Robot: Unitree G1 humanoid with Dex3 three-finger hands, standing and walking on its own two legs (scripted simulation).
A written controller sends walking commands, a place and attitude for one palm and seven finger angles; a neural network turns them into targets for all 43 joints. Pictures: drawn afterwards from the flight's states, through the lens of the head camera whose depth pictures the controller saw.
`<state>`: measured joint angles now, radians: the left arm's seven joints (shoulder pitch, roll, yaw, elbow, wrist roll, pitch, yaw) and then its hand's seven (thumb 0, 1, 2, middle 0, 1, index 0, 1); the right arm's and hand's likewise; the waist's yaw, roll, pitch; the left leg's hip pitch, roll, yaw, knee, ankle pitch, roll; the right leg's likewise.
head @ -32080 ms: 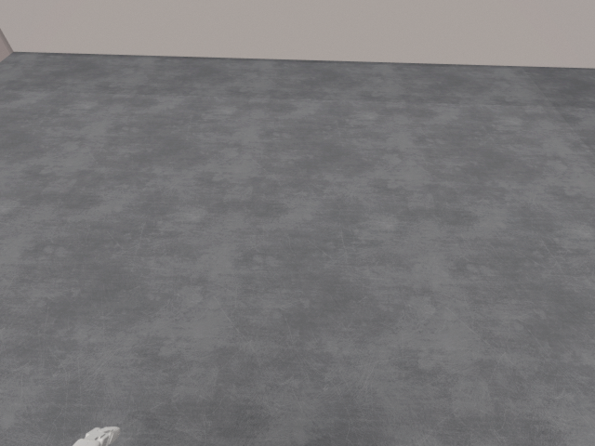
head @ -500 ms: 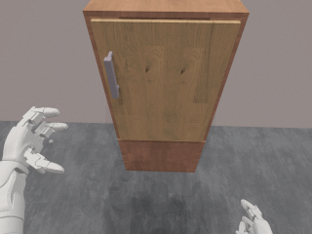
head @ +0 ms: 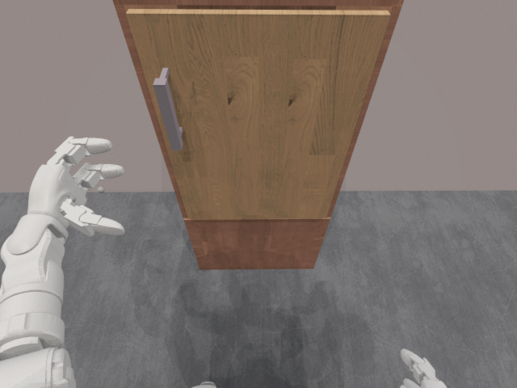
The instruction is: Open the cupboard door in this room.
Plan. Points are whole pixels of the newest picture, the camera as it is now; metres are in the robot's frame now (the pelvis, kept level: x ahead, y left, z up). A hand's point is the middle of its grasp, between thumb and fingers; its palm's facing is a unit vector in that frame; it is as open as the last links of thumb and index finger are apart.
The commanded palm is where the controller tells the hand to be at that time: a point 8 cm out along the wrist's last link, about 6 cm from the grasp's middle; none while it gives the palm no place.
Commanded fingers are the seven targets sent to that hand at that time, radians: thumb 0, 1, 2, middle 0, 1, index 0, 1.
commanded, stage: move the hooked fingers beside the handle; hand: left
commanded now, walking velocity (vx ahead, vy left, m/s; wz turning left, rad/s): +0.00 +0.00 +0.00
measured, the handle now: (171, 111) +0.59 +0.20 +0.09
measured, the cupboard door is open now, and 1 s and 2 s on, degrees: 0 0 0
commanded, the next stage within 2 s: slide the fingers in behind the handle in 1.96 s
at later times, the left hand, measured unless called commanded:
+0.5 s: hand (118, 156) +0.45 +0.26 +0.10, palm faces +0.04 -1.00 +0.01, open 14.0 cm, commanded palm +0.43 +0.31 +0.10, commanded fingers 0.00 -0.50 0.30 -0.30 -1.20 -0.30 -1.20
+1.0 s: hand (128, 131) +0.51 +0.26 +0.10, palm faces +0.03 -1.00 +0.01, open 14.0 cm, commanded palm +0.50 +0.31 +0.10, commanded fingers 0.00 -0.50 0.30 -0.30 -1.20 -0.30 -1.20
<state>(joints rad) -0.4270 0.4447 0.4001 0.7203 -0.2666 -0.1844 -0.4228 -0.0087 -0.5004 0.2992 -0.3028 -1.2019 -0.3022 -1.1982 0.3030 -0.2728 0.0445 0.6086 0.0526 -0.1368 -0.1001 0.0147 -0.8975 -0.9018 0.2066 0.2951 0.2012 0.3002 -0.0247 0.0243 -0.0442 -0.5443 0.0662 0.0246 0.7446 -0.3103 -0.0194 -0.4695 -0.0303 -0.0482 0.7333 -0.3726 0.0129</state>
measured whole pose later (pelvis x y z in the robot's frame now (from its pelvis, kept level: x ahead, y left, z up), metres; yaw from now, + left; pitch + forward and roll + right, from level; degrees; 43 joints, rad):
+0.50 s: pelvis +0.01 +0.00 -0.01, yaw -1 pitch +12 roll -1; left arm -0.69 0.56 0.47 1.04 -0.19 -0.27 -0.42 -0.01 -0.50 0.30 -0.30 -1.20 -0.30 -1.20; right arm 0.36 -0.28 0.02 0.62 0.04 -0.03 -0.08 0.01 -0.90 -0.90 0.21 0.29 0.20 0.30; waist -0.08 0.01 -0.07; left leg -0.67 0.08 0.03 0.81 -0.35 -0.02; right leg -0.59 -0.01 -0.03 0.79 -0.40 0.01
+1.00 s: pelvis +0.01 +0.01 -0.02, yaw -2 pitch +17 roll -3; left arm -0.92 0.68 0.49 1.21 -0.12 -0.28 -0.40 -0.01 -0.50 0.30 -0.30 -1.20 -0.30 -1.20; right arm 0.40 -0.28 0.04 0.63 0.02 0.04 -0.07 0.01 -0.90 -0.90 0.21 0.29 0.20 0.30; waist -0.15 0.01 -0.08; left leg -0.81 0.09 0.03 0.89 -0.38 -0.01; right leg -0.72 -0.01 -0.03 0.83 -0.41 0.03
